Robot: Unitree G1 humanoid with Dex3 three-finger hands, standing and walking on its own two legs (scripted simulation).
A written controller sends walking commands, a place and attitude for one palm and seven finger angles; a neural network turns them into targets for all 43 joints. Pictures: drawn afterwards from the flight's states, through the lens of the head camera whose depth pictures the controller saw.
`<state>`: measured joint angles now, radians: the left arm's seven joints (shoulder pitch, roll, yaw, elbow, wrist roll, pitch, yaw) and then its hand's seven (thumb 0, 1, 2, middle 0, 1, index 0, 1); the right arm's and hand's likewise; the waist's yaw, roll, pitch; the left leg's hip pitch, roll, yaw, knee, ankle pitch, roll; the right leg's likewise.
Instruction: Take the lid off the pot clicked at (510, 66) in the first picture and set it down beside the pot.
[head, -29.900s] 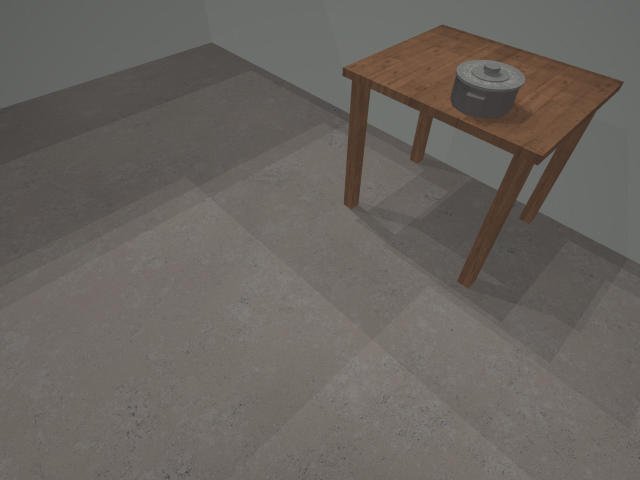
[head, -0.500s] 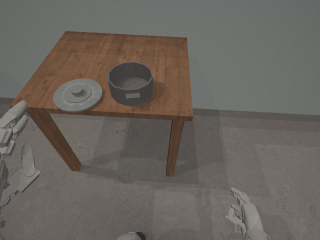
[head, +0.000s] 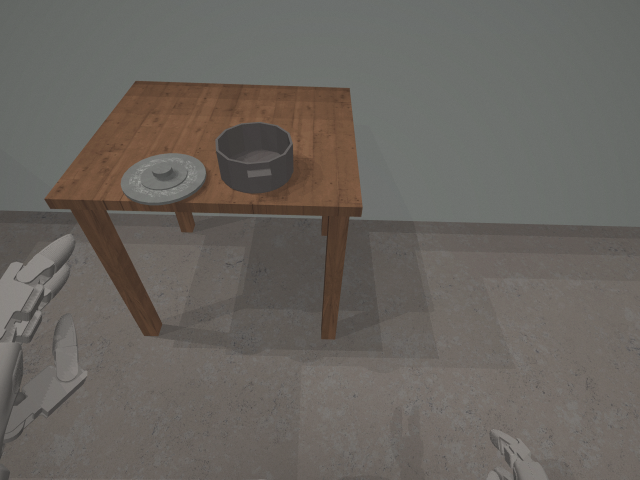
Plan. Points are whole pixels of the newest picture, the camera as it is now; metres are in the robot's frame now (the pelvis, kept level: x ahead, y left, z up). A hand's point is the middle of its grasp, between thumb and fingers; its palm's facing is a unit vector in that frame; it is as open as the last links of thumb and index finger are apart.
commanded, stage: stop stepping back and stand still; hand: left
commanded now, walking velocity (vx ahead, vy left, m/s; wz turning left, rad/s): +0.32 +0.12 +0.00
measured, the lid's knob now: (162, 170) +0.76 +0.44 -0.08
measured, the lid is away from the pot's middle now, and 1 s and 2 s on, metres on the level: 0.22 0.22 0.22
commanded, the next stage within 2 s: let the arm hang, fingers relaxed in 0.90 s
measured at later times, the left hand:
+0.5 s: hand out of the picture +0.09 +0.25 +0.17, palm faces +0.47 -0.78 -0.41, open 7.4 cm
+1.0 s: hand out of the picture -0.11 +0.20 -0.17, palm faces +0.15 -0.96 -0.22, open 7.1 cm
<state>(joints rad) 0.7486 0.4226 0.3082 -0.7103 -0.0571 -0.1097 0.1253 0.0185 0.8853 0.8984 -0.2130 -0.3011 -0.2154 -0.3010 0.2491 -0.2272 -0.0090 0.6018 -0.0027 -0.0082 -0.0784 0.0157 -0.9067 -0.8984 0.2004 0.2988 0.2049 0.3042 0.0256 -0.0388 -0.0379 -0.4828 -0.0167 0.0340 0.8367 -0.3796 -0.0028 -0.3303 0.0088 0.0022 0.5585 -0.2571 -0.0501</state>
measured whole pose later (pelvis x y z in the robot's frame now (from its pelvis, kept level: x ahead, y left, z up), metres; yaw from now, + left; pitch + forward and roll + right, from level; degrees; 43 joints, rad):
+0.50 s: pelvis -0.07 +0.00 -0.01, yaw +4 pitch -4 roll +2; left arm 0.59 0.36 0.31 -0.56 -0.03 -0.16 0.17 0.01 0.89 0.90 -0.21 -0.30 -0.21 -0.30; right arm 0.24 -0.22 0.01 0.65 0.00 -0.09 -0.11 0.02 -0.91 -0.90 0.20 0.30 0.21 0.30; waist 0.00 0.00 0.00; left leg -0.31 0.03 0.05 0.61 -0.30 0.03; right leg -0.43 0.00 -0.03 0.82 -0.42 -0.01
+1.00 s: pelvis -0.09 +0.00 +0.00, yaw +9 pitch +1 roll +0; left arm 0.34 0.24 0.04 0.90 0.02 0.06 -0.01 -0.01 0.97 0.90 -0.20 -0.30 -0.20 -0.30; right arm 0.38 -0.21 -0.02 0.94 -0.03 0.05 -0.01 0.01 -0.91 -0.90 0.20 0.30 0.20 0.30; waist -0.01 -0.03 0.08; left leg -0.34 0.05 0.03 0.57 -0.25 -0.01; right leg -0.40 -0.01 -0.03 0.79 -0.42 0.00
